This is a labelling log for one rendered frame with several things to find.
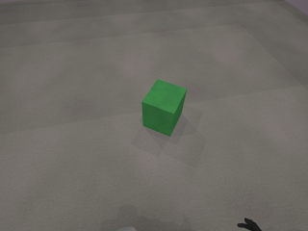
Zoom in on right robot hand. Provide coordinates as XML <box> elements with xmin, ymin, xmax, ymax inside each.
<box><xmin>237</xmin><ymin>218</ymin><xmax>262</xmax><ymax>231</ymax></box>

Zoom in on carton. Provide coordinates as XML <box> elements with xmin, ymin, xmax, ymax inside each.
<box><xmin>141</xmin><ymin>79</ymin><xmax>187</xmax><ymax>137</ymax></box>

